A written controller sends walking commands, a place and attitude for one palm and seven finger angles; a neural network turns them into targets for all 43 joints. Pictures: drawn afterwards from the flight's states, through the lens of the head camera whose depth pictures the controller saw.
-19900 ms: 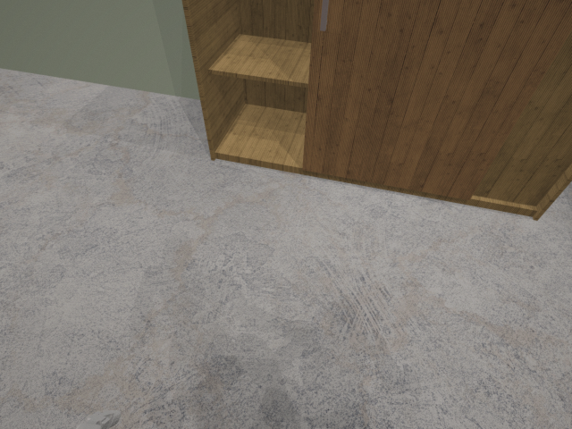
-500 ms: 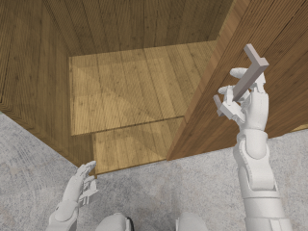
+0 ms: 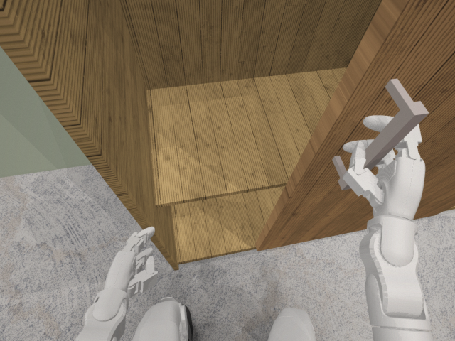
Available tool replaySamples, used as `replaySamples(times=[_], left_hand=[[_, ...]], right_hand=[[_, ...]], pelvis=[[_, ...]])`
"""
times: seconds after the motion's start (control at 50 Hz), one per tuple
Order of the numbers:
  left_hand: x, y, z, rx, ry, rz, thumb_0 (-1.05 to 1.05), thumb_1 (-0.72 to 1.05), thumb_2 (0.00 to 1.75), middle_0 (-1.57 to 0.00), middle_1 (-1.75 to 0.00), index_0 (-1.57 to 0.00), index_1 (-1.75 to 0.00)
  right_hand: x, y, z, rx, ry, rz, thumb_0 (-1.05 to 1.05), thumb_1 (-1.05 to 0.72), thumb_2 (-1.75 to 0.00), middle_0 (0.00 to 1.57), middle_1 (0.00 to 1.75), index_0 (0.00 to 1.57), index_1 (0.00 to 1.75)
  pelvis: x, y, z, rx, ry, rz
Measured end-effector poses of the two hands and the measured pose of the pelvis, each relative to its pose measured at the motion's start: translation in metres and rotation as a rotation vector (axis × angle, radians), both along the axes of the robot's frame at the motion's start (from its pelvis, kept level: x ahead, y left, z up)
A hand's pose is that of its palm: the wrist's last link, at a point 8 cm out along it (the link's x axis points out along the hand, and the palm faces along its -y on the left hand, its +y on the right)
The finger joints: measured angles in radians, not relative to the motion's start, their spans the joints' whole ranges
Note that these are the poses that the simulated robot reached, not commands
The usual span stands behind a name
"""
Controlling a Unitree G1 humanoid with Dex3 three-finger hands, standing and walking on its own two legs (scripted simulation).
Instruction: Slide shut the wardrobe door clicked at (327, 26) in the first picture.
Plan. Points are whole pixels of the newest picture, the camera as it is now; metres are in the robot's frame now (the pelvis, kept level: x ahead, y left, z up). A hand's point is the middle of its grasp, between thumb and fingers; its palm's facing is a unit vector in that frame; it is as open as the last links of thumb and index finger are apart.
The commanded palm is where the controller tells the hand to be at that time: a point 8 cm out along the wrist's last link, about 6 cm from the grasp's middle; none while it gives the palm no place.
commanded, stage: step sideways, sliding the door along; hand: right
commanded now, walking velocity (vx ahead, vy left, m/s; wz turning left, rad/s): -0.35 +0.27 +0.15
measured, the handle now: (367, 143) +0.36 -0.23 +0.12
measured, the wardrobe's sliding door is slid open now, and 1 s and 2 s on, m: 0.32 0.00 0.00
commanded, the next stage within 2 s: stop walking and hold the door there in 1.16 s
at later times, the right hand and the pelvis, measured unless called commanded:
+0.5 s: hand (249, 191) +0.29 -0.05 +0.12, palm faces +0.30 +0.95 -0.07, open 6.3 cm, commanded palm +0.25 -0.02 +0.13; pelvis -0.06 +0.13 +0.02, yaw +3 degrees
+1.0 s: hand (117, 221) +0.26 +0.12 +0.13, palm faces +0.11 +0.99 -0.06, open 6.1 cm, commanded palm +0.23 +0.12 +0.13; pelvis -0.10 +0.22 +0.01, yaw +5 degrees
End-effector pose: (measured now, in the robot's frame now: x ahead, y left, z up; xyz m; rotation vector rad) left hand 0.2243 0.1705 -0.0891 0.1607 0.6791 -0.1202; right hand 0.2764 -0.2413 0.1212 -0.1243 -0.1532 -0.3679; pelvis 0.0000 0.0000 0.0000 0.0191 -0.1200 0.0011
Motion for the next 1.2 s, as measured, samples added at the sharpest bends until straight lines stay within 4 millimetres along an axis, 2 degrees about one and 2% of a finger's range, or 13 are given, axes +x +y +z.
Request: replaySamples(times=[0.04, 0.1, 0.2, 0.36, 0.42, 0.48, 0.58, 0.64, 0.72, 0.86, 0.96, 1.08, 1.2], left_hand=[[-0.001, 0.015, -0.007, -0.011, 0.02, 0.014, 0.01, 0.9, 0.9, -0.2, -0.3, -0.2, -0.3], [-0.012, 0.041, -0.003, 0.006, 0.039, 0.071, 0.02, 0.9, 0.89, -0.2, -0.3, -0.2, -0.3], [-0.043, 0.081, 0.006, 0.063, 0.048, 0.159, 0.02, 0.9, 0.9, -0.2, -0.3, -0.2, -0.3], [-0.091, 0.125, 0.011, 0.077, 0.131, 0.133, 0.02, 0.9, 0.9, -0.2, -0.3, -0.2, -0.3], [-0.098, 0.141, 0.001, 0.038, 0.122, 0.127, 0.02, 0.9, 0.9, -0.2, -0.3, -0.2, -0.3], [-0.106, 0.159, -0.006, 0.009, 0.145, 0.143, 0.02, 0.9, 0.9, -0.2, -0.3, -0.2, -0.3], [-0.123, 0.189, 0.01, 0.044, 0.146, 0.206, 0.02, 0.9, 0.9, -0.2, -0.3, -0.2, -0.3], [-0.129, 0.207, 0.017, 0.071, 0.107, 0.247, 0.02, 0.9, 0.9, -0.2, -0.3, -0.2, -0.3], [-0.137, 0.226, 0.022, 0.09, 0.089, 0.214, 0.02, 0.9, 0.9, -0.2, -0.3, -0.2, -0.3], [-0.145, 0.255, 0.002, 0.012, 0.082, 0.2, 0.01, 0.9, 0.9, -0.2, -0.3, -0.2, -0.3], [-0.162, 0.276, 0.002, 0.039, 0.124, 0.238, 0.02, 0.9, 0.9, -0.2, -0.3, -0.2, -0.3], [-0.186, 0.302, 0.009, 0.071, 0.165, 0.259, 0.02, 0.9, 0.9, -0.2, -0.3, -0.2, -0.3], [-0.194, 0.332, -0.002, 0.041, 0.208, 0.213, 0.01, 0.9, 0.9, -0.2, -0.3, -0.2, -0.3]], right_hand=[[-0.002, 0.011, 0.001, -0.003, 0.011, -0.024, 0.01, -0.74, -0.87, 0.44, 1.4, 0.18, 1.4], [-0.005, 0.029, 0.003, 0.031, 0.048, -0.029, 0.01, -0.76, -0.87, 0.45, 1.4, 0.17, 1.4], [-0.01, 0.054, 0.002, 0.065, 0.039, 0.026, 0.02, -0.78, -0.85, 0.42, 1.4, 0.19, 1.4], [-0.016, 0.103, 0.003, 0.073, 0.053, 0.062, 0.02, -0.81, -0.84, 0.35, 1.39, 0.16, 1.36], [-0.018, 0.123, 0.002, 0.046, 0.036, 0.06, 0.01, -0.81, -0.85, 0.36, 1.4, 0.15, 1.36], [-0.021, 0.143, 0.003, 0.04, 0.054, 0.058, 0.01, -0.81, -0.85, 0.38, 1.39, 0.14, 1.35], [-0.025, 0.176, 0.005, 0.075, 0.088, 0.087, 0.02, -0.81, -0.85, 0.33, 1.34, 0.16, 1.36], [-0.027, 0.194, 0.005, 0.089, 0.076, 0.147, 0.02, -0.82, -0.85, 0.31, 1.34, 0.16, 1.36], [-0.031, 0.221, 0.004, 0.074, 0.071, 0.194, 0.02, -0.83, -0.85, 0.3, 1.36, 0.13, 1.35], [-0.036, 0.271, 0.004, 0.033, 0.071, 0.207, 0.01, -0.83, -0.85, 0.31, 1.37, 0.09, 1.35], [-0.039, 0.304, 0.006, 0.053, 0.095, 0.254, 0.02, -0.83, -0.85, 0.29, 1.37, 0.13, 1.36], [-0.04, 0.309, 0.007, 0.05, 0.107, 0.241, 0.02, -0.83, -0.86, 0.29, 1.37, 0.15, 1.37], [-0.04, 0.315, 0.007, 0.054, 0.1, 0.135, 0.02, -0.82, -0.87, 0.32, 1.35, 0.14, 1.36]], pelvis=[[-0.005, 0.013, 0.001, 0.003, -0.007, -0.012], [-0.013, 0.022, 0.01, -0.048, 0.037, 0.0], [-0.026, 0.03, 0.011, -0.047, 0.073, 0.004], [-0.04, 0.076, 0.017, 0.001, 0.067, 0.046], [-0.046, 0.101, 0.008, 0.002, 0.065, 0.067], [-0.057, 0.12, 0.013, 0.033, 0.036, 0.048], [-0.064, 0.135, 0.027, -0.047, 0.077, 0.069], [-0.069, 0.141, 0.023, -0.03, 0.072, 0.082], [-0.081, 0.162, 0.019, -0.021, 0.043, 0.085], [-0.098, 0.206, 0.006, 0.009, 0.016, 0.07], [-0.102, 0.218, 0.014, -0.025, 0.068, 0.067], [-0.109, 0.243, 0.02, -0.023, 0.073, 0.08], [-0.113, 0.281, 0.017, 0.016, 0.055, 0.086]])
